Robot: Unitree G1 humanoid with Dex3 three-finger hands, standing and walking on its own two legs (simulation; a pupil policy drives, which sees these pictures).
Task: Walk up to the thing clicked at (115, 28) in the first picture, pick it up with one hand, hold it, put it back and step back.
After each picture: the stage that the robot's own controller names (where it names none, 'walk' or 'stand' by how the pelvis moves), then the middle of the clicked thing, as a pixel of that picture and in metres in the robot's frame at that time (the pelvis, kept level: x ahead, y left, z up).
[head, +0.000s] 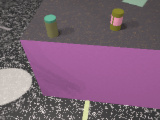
stand; (116, 19) +0.82 -0.20 -0.04
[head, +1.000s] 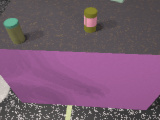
rise first; (90, 20) +0.73 +0.00 -0.02
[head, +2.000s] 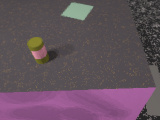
rise first; (38, 51) +0.53 +0.23 -0.02
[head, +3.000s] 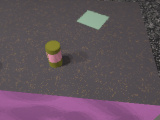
stand; (54, 54) +0.53 +0.15 -0.04
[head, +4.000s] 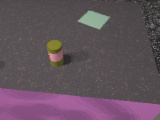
stand; (55, 53) +0.54 +0.15 -0.04
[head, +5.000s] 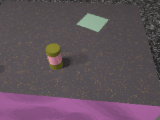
stand; (54, 57) +0.53 +0.15 -0.05
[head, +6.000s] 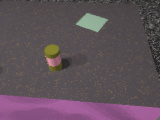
stand; (53, 58) +0.52 +0.15 -0.05
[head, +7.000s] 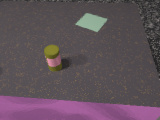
rise first; (53, 58) +0.52 +0.15 -0.05
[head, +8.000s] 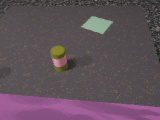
rise first; (59, 59) +0.53 +0.16 -0.04
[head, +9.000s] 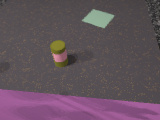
go down; (59, 54) +0.53 +0.15 -0.04
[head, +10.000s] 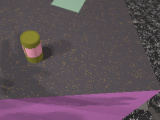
go down; (32, 47) +0.50 +0.15 +0.00
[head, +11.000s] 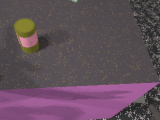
approach; (27, 36) +0.52 +0.15 +0.02
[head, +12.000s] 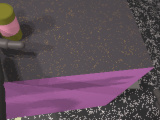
close; (7, 24) +0.54 +0.17 +0.05
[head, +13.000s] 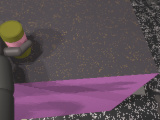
lift; (16, 40) +0.48 +0.17 +0.04
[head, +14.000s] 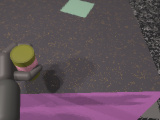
lift; (26, 64) +0.39 +0.18 +0.09
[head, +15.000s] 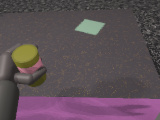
hold; (31, 66) +0.32 +0.17 +0.17
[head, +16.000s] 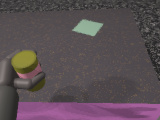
hold; (30, 72) +0.32 +0.17 +0.15
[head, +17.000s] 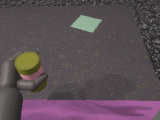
crouch; (32, 73) +0.33 +0.17 +0.13
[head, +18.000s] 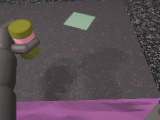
crouch; (25, 40) +0.44 +0.18 +0.16
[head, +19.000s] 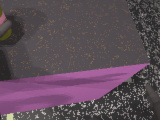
lower; out of the picture +0.54 +0.18 +0.05
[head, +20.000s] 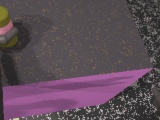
lower; (1, 28) +0.52 +0.17 +0.05
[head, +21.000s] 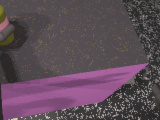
lower; out of the picture +0.53 +0.17 +0.05
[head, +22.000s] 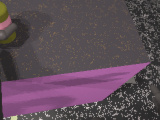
lower; (0, 23) +0.53 +0.17 +0.05
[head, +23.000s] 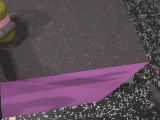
loosen; out of the picture +0.54 +0.16 +0.05
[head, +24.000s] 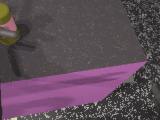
withdraw; (3, 25) +0.54 +0.15 +0.05
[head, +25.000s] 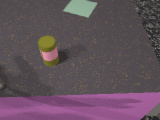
sink last; (49, 51) +0.50 +0.13 +0.00
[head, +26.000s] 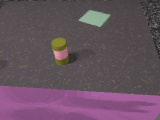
stand; (60, 51) +0.54 +0.14 +0.00
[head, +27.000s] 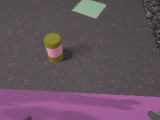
stand; (54, 48) +0.51 +0.14 +0.01
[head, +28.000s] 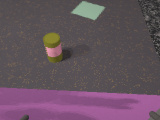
stand; (53, 48) +0.52 +0.14 +0.01
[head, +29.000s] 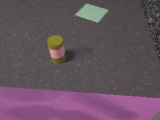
stand; (56, 50) +0.52 +0.13 +0.00
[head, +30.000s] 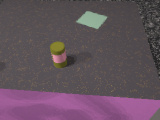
walk; (58, 55) +0.54 +0.13 -0.04
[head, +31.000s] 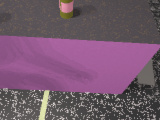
walk; (66, 5) +0.73 +0.09 -0.02
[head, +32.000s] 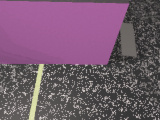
walk; out of the picture +1.03 +0.20 -0.02
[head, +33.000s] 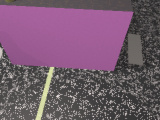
stand; out of the picture +1.14 +0.12 -0.03
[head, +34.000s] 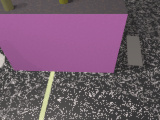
stand; out of the picture +1.15 +0.14 -0.05
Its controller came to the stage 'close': yes
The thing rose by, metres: 0.20
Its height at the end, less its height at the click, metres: +0.00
